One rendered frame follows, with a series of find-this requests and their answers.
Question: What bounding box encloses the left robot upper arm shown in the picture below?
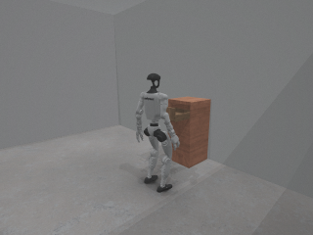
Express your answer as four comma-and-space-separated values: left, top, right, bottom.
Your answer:
136, 92, 147, 115

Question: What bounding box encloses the drawer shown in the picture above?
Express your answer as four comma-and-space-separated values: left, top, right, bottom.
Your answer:
166, 107, 191, 122

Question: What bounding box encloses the cabinet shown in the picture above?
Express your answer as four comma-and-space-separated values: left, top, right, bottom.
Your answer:
167, 96, 211, 168

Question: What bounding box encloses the robot left hand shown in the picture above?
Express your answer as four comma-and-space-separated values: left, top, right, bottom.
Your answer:
136, 129, 144, 143

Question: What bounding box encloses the right robot upper arm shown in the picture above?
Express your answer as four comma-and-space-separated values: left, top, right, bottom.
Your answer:
158, 93, 168, 119

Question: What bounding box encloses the right robot shin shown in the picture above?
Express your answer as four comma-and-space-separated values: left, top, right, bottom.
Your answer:
160, 158, 172, 188

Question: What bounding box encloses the robot right forearm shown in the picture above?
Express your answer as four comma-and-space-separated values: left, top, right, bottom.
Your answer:
163, 113, 176, 137

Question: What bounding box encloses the robot right hand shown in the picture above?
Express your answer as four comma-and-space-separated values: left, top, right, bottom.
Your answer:
170, 134, 180, 151

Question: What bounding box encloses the robot shin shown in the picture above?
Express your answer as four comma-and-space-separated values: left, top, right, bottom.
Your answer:
160, 158, 172, 188
147, 151, 158, 178

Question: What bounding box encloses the robot left forearm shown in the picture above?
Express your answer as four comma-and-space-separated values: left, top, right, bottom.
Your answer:
135, 113, 142, 130

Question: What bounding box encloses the left robot shin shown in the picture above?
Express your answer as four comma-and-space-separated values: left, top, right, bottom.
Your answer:
147, 151, 158, 178

